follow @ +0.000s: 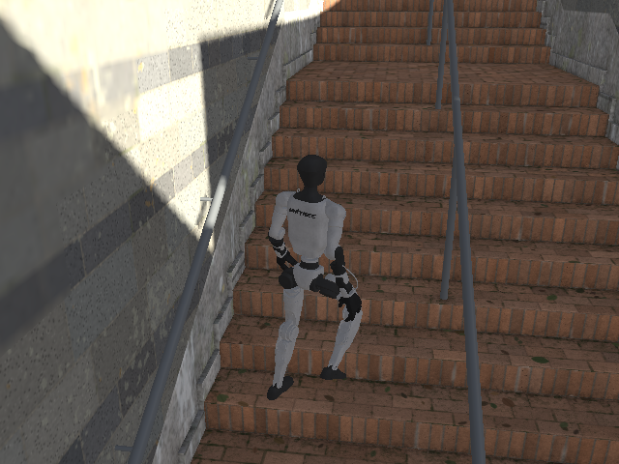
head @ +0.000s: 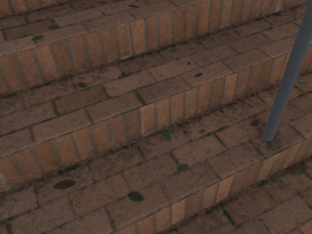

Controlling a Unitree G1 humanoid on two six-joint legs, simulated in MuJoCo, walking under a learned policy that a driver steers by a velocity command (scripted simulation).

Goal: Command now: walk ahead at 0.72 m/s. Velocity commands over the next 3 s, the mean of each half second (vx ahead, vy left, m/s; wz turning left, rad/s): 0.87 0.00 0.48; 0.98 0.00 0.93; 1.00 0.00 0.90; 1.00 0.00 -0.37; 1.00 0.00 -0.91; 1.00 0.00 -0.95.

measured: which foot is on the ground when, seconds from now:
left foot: down 0.00-0.22, up 0.24-0.52, down 0.54-0.84, up 0.86-1.00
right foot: up 0.00-0.20, down 0.22-0.54, up 0.56-0.82, down 0.84-1.00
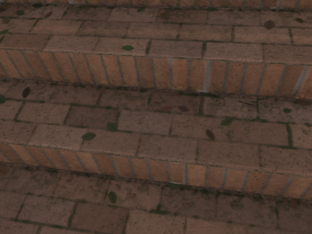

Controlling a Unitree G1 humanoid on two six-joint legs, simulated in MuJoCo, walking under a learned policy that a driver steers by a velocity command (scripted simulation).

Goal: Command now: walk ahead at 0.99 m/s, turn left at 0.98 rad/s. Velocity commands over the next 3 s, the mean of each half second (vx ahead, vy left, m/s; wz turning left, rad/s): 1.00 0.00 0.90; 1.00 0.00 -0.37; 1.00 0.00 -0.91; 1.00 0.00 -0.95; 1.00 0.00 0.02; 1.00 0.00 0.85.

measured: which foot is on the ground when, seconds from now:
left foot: up 0.00-0.32, down 0.34-0.90, up 0.92-1.00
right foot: down 0.00-0.38, up 0.40-0.88, down 0.90-1.00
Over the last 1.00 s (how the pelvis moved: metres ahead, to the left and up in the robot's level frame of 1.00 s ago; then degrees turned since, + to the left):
0.69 -0.16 0.28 40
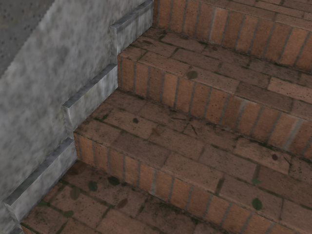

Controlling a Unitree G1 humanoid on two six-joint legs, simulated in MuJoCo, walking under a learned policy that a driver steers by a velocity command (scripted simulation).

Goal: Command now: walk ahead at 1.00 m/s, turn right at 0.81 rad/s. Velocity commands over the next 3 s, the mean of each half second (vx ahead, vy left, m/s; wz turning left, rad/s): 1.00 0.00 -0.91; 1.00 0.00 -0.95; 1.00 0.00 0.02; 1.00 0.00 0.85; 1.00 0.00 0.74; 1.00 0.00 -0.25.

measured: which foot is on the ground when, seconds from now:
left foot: up 0.00-0.22, down 0.24-0.68, up 0.70-1.00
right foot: down 0.00-0.26, up 0.28-0.68, down 0.70-1.00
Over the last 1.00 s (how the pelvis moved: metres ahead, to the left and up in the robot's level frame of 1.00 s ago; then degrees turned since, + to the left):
0.69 0.20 0.28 11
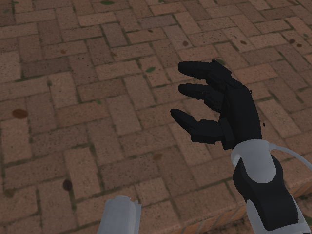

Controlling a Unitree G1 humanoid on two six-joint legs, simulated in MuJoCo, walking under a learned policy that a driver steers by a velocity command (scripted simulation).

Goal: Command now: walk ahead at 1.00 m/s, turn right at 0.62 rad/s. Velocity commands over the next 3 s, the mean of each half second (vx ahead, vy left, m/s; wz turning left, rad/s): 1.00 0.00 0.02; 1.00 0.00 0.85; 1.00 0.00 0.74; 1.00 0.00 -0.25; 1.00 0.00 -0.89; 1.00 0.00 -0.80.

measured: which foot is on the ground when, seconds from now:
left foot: up 0.00-0.06, down 0.08-0.46, up 0.48-0.84, down 0.86-1.00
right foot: down 0.00-0.06, up 0.08-0.44, down 0.46-0.86, up 0.88-1.00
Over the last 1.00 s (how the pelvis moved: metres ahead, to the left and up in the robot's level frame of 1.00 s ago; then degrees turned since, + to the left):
0.84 -0.25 0.44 -51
